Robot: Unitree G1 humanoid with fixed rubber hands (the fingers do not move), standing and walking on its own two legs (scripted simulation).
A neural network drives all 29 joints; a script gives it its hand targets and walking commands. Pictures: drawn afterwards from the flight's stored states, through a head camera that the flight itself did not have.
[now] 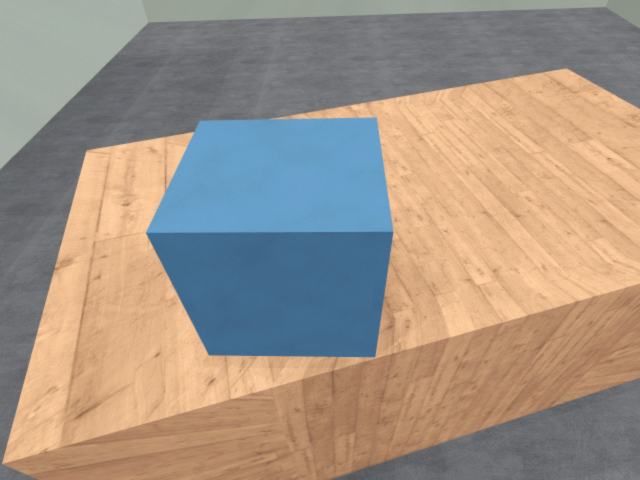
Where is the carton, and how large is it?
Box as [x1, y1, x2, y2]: [146, 117, 392, 356]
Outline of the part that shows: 376,117 199,121 146,233 208,354 299,356 375,355 392,238 392,225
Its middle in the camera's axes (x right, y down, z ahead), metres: -0.04 +0.01 +0.59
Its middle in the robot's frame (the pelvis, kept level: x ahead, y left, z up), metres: +0.46 +0.06 +0.04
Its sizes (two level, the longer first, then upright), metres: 0.266 0.238 0.281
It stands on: a pedestal, 0.68 m high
